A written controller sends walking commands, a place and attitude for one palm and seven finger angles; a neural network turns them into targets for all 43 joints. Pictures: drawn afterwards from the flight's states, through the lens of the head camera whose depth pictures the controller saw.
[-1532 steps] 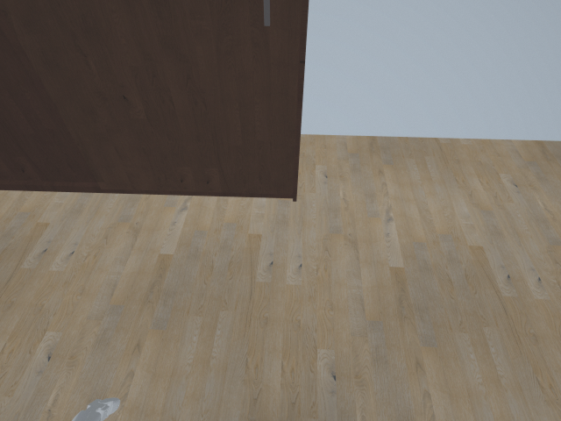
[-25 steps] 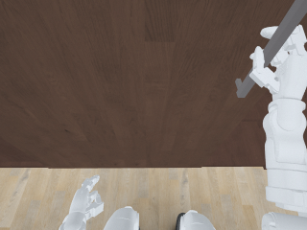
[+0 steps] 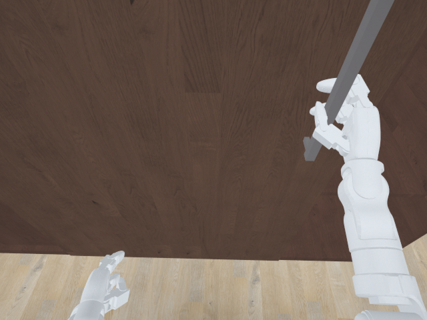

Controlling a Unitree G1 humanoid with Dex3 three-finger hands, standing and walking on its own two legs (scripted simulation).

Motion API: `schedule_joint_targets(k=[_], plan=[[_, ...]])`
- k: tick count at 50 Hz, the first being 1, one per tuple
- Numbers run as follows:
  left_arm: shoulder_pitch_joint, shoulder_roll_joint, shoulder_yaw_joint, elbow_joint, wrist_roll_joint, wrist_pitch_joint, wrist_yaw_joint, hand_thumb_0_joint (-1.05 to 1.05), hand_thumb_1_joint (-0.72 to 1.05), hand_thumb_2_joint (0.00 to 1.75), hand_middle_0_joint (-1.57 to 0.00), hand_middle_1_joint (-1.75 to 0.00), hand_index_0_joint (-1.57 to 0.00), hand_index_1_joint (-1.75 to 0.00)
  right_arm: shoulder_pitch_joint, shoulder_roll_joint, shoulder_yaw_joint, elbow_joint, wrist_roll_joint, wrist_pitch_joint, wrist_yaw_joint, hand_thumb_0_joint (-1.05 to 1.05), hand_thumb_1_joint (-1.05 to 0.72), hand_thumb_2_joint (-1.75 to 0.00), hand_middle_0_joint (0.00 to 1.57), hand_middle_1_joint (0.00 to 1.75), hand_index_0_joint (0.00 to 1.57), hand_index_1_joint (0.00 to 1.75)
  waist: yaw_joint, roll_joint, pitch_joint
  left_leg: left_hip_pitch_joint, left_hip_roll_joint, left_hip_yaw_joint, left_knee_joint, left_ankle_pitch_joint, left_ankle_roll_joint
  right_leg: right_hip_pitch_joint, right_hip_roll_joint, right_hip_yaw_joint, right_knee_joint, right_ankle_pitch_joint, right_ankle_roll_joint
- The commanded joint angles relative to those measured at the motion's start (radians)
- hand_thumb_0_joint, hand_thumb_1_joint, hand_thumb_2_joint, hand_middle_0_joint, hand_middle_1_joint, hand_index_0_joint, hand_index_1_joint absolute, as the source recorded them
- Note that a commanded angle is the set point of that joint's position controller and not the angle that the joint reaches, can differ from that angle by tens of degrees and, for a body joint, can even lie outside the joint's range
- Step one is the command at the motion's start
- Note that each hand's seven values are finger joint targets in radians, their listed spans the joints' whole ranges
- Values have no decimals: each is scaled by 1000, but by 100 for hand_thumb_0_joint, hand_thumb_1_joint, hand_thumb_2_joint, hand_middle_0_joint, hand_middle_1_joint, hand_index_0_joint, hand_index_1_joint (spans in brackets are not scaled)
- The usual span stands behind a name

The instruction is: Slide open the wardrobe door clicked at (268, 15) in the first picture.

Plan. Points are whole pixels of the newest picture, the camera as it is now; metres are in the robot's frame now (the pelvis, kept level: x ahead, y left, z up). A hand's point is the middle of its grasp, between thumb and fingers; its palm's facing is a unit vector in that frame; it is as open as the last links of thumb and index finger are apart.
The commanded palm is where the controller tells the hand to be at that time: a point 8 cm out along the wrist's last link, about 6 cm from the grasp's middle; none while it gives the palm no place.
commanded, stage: stop walking and hold the door there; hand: right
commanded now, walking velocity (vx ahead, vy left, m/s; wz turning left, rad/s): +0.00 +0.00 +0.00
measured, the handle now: (335, 86) +0.43 -0.16 +0.23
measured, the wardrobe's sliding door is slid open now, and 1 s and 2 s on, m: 0.43 0.43 0.43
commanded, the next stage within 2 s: loosen the grip on the handle in 0.16 s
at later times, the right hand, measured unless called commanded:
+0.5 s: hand (327, 122) +0.39 -0.15 +0.19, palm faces +0.14 +0.98 -0.13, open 8.5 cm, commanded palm +0.36 -0.19 +0.18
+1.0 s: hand (319, 129) +0.38 -0.14 +0.18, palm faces +0.15 +0.98 -0.16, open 14.8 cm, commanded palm +0.35 -0.20 +0.18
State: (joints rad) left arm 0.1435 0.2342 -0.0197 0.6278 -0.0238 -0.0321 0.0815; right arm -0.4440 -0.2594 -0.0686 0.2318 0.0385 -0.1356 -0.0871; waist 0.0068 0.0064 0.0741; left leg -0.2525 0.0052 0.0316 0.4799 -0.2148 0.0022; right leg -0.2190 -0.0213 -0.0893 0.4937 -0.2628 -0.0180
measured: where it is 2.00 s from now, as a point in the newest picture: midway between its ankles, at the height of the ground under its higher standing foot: outside the picture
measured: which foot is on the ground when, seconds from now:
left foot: down 0.00-1.00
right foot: down 0.00-1.00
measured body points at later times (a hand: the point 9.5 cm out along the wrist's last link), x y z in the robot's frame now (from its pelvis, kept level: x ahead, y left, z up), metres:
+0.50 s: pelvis -0.01 +0.01 +0.00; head -0.01 +0.01 +0.45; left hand +0.12 +0.26 -0.10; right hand +0.38 -0.20 +0.19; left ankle +0.03 +0.12 -0.74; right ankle +0.00 -0.10 -0.74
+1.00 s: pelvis +0.01 +0.02 +0.00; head +0.01 +0.03 +0.45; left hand +0.15 +0.26 -0.11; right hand +0.37 -0.19 +0.19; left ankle +0.03 +0.12 -0.74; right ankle +0.00 -0.10 -0.74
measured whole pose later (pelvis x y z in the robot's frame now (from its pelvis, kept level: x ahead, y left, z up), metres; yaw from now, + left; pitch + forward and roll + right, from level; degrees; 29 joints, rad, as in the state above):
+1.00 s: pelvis +0.01 +0.02 +0.00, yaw -1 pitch +0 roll +0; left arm 0.22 0.23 0.00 0.70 -0.03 -0.07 0.02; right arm -0.40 -0.25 -0.12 0.26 0.05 -0.10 -0.06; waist 0.01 -0.02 0.00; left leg -0.27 -0.01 0.05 0.50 -0.23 0.03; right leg -0.23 -0.03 -0.07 0.49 -0.26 0.00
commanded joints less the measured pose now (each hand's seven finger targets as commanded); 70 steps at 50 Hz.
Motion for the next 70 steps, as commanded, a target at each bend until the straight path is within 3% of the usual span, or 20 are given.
schedule_joint_targets(k=[1,12,13,14,15,16,19,21,23,25,32,33,35,38,40,43,45,48,65,70], plan=[[-46,101,25,-122,3,-25,11,0,90,90,-20,-30,-20,-30,-283,-110,-41,-149,21,-69,8,0,-90,-90,45,140,45,140,-13,-6,-302,127,76,-65,-33,166,-5,44,-136,116,-82,211,-6],[-19,101,26,-90,4,-20,23,0,90,90,-20,-30,-20,-30,-283,-125,-56,-65,27,-77,12,0,-90,-90,45,140,45,140,-11,63,-303,93,104,-102,-81,172,5,62,-107,92,-50,185,2],[41,27,-25,-154,-48,-63,13,0,90,90,-20,-30,-20,-30,-1128,-680,-411,-372,-58,-142,-43,0,-90,-90,45,140,45,140,-8,-156,-225,49,44,-59,-64,-150,-22,83,-45,42,-148,54,5],[76,95,97,-53,21,-107,-4,0,90,90,-20,-30,-20,-30,-799,-341,-217,52,-79,-11,51,0,-78,-84,45,140,45,140,42,61,-462,100,-20,-8,-33,113,44,123,-6,24,-99,256,17],[129,118,89,-79,-12,-123,-16,0,90,90,-20,-30,-20,-30,-572,-170,-134,39,22,6,71,0,-66,-78,45,140,45,140,39,172,-450,90,-35,25,-28,185,39,128,-28,61,-83,332,25],[112,147,88,-72,-2,-139,-16,0,90,90,-20,-30,-20,-30,-590,-238,-216,-28,46,-12,79,0,-54,-73,45,140,45,140,36,182,-447,73,-37,8,-43,172,25,152,-31,59,-76,276,12],[60,128,59,-66,-6,-149,-40,0,90,90,-20,-30,-20,-30,-557,-147,-114,-42,69,-34,85,0,-17,-55,45,140,45,140,26,-41,-294,14,-21,-9,-73,30,33,97,-10,58,-91,108,9],[49,126,58,-67,-8,-151,-59,0,90,90,-20,-30,-20,-30,-506,-123,-67,-35,30,-55,59,0,7,-43,45,140,45,140,16,-85,-244,-10,-14,-13,-63,-27,38,52,-3,68,-89,35,9],[51,140,65,-75,-4,-146,-67,0,90,90,-20,-30,-20,-30,-459,-183,-115,-22,0,-64,34,0,31,-32,45,140,45,140,8,-37,-250,0,-12,-18,-63,-41,37,16,3,66,-76,25,0],[54,142,70,-84,-6,-140,-72,0,90,90,-20,-30,-20,-30,-464,-165,-83,-28,-6,-63,34,0,55,-20,42,137,42,137,24,39,-273,-1,-7,-33,-72,-71,25,0,4,55,-63,10,-12],[48,141,82,-91,-13,-116,-66,0,90,90,-20,-30,-20,-30,-398,-176,-100,-114,18,-63,45,0,55,-20,33,125,33,125,6,18,-337,79,2,-62,-75,30,24,12,12,34,-42,98,-15],[42,148,77,-82,-13,-111,-59,0,90,90,-20,-30,-20,-30,-492,-261,-152,-142,11,-65,32,0,55,-20,32,123,32,123,15,-10,-343,83,2,-67,-76,45,22,20,14,36,-42,104,-17],[46,134,79,-78,-14,-107,-60,0,90,90,-20,-30,-20,-30,-452,-188,-97,-142,8,-58,30,0,55,-20,29,120,29,120,13,-12,-339,95,0,-61,-74,78,23,30,11,34,-47,130,-15],[37,140,78,-68,-12,-101,-54,0,90,90,-20,-30,-20,-30,-412,-211,-132,-155,21,-54,23,0,55,-20,25,115,25,115,7,19,-327,105,-1,-58,-76,114,20,28,16,37,-47,147,-16],[35,133,76,-67,-13,-98,-55,0,90,90,-20,-30,-20,-30,-412,-154,-85,-180,23,-49,24,0,55,-20,25,115,25,115,18,9,-336,94,-2,-46,-66,145,18,51,15,37,-43,172,-16],[30,139,74,-58,-6,-90,-48,0,90,90,-20,-30,-20,-30,-402,-204,-131,-184,18,-41,11,0,55,-20,25,115,25,115,12,22,-343,99,-6,-43,-66,146,16,50,16,41,-44,174,-16],[28,127,70,-61,-7,-89,-51,0,90,90,-20,-30,-20,-30,-400,-140,-81,-202,21,-41,12,0,55,-20,25,115,25,115,16,18,-349,92,-4,-38,-58,158,16,62,14,44,-41,182,-14],[21,131,68,-66,-1,-80,-49,0,90,90,-20,-30,-20,-30,-325,-174,-125,-211,19,-38,9,0,55,-20,25,115,25,115,-6,5,-367,113,-6,-30,-40,211,19,66,15,45,-37,225,-12],[12,128,60,-88,-7,-49,-29,0,90,90,-20,-30,-20,-30,-226,-254,-225,-241,40,-36,59,0,55,-20,25,115,25,115,-26,7,-363,148,-10,-21,-13,295,25,66,7,43,-36,297,-7],[19,137,62,-75,-20,-57,-18,0,90,90,-20,-30,-20,-30,-279,-251,-201,-222,65,-36,120,0,55,-20,25,115,25,115,5,-8,-299,86,-13,-22,-39,203,24,66,6,50,-38,217,-8]])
